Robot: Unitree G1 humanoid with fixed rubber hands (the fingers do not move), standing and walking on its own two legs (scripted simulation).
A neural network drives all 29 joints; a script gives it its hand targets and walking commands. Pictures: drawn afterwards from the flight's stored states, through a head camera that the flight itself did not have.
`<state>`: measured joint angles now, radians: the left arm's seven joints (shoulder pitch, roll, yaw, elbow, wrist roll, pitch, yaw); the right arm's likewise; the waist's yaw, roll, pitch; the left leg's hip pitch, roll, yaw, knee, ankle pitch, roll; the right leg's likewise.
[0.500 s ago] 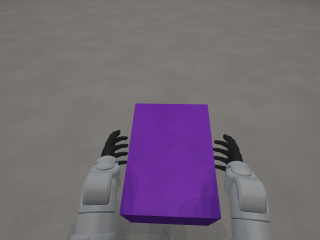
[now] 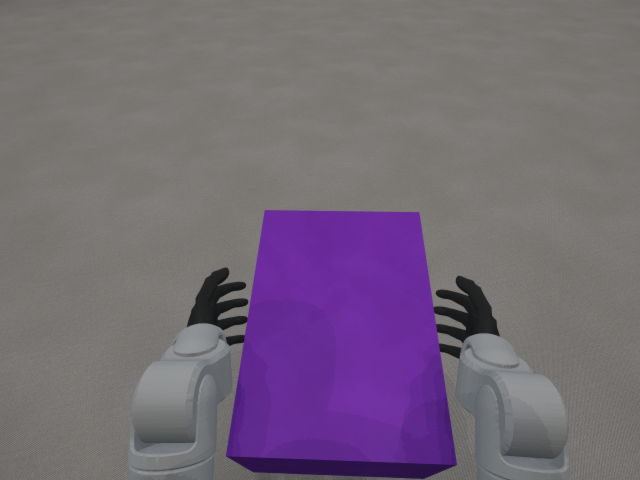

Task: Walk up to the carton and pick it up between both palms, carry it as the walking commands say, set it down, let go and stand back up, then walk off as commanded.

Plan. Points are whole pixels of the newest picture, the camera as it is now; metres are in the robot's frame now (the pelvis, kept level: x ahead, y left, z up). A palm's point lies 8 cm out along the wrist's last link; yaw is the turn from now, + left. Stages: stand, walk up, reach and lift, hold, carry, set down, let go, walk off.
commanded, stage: carry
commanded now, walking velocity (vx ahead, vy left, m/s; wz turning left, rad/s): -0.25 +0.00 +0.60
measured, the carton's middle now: (339, 336) +0.32 +0.00 +0.03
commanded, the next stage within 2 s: none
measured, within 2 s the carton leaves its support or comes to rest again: neither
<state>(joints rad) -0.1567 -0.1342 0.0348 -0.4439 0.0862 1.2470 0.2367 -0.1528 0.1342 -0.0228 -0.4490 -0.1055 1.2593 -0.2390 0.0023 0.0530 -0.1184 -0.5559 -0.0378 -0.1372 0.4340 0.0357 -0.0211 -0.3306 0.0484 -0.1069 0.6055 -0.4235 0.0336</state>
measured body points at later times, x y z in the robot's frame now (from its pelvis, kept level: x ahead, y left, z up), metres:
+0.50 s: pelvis -0.14 +0.01 +0.00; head -0.14 +0.02 +0.45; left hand +0.06 +0.25 +0.07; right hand +0.17 -0.03 +0.08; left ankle -0.16 +0.11 -0.72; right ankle -0.06 -0.09 -0.69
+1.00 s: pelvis -0.28 -0.09 +0.02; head -0.26 -0.11 +0.46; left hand -0.14 +0.18 +0.11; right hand +0.02 -0.08 +0.09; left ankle -0.31 +0.05 -0.62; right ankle -0.23 -0.16 -0.72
